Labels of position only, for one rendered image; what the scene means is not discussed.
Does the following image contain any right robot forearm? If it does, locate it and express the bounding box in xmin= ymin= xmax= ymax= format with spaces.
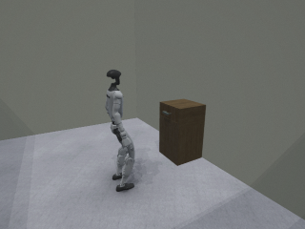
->
xmin=113 ymin=113 xmax=127 ymax=139

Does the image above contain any right robot upper arm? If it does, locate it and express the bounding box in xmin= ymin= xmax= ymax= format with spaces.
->
xmin=112 ymin=91 xmax=123 ymax=118

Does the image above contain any cabinet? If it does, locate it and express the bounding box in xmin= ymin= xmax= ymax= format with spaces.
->
xmin=159 ymin=98 xmax=206 ymax=166

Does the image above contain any left robot upper arm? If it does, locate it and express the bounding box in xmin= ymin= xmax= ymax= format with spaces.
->
xmin=105 ymin=97 xmax=109 ymax=110

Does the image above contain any drawer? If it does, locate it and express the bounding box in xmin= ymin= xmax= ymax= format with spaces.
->
xmin=160 ymin=103 xmax=179 ymax=123

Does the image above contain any robot right thigh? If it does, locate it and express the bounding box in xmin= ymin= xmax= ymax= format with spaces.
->
xmin=116 ymin=130 xmax=135 ymax=163

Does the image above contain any right robot hand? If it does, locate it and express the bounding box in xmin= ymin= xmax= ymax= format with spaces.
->
xmin=122 ymin=137 xmax=133 ymax=154

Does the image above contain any right robot foot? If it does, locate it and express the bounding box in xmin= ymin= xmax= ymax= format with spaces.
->
xmin=115 ymin=183 xmax=134 ymax=192

